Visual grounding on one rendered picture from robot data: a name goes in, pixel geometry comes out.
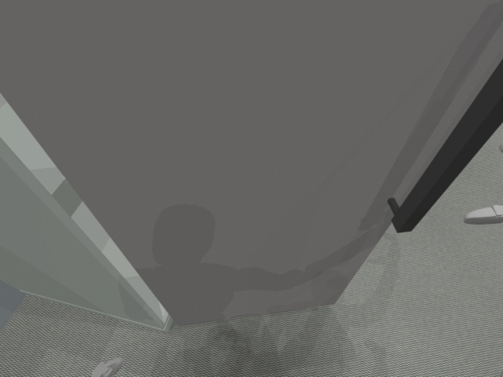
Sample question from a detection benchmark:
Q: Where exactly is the right robot hand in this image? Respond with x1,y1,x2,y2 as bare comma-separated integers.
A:
464,143,503,225

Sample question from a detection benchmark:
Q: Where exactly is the left robot hand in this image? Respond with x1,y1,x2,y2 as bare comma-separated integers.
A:
91,357,123,377

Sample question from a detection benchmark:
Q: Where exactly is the handle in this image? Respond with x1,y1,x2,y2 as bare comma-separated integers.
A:
387,59,503,233

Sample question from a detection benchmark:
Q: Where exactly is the fridge door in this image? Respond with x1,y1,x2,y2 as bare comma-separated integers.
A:
0,0,503,325

